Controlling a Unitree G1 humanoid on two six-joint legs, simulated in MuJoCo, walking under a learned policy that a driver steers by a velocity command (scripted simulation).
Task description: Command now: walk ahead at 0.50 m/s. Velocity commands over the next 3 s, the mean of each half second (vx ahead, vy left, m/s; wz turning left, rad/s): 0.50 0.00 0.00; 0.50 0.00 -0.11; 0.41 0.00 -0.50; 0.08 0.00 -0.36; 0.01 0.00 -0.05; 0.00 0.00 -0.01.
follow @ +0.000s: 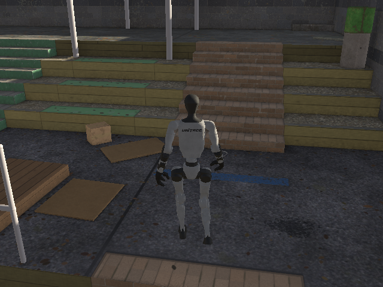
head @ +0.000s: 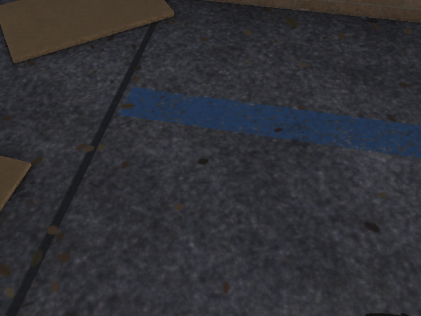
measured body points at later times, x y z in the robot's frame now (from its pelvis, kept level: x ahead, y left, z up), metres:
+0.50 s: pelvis +0.29 -0.07 +0.00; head +0.32 -0.08 +0.45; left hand +0.47 +0.18 -0.08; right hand +0.33 -0.34 -0.13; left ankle +0.13 +0.07 -0.64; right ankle +0.37 -0.16 -0.73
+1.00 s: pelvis +0.55 -0.03 +0.00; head +0.58 -0.02 +0.45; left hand +0.55 +0.25 -0.13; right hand +0.77 -0.27 -0.07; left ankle +0.64 +0.08 -0.73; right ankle +0.38 -0.16 -0.69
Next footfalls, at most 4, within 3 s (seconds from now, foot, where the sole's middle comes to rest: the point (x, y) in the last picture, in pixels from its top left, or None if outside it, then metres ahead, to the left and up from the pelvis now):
0.42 right None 0.41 -0.16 -0.76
0.96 left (202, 243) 0.68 0.08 -0.76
1.46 right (289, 194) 0.88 -0.23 -0.76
1.92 left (229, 175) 0.97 -0.01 -0.76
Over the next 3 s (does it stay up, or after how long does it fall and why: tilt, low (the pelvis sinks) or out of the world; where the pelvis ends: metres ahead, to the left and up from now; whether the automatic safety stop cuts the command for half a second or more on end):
stays up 0.90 -0.09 0.01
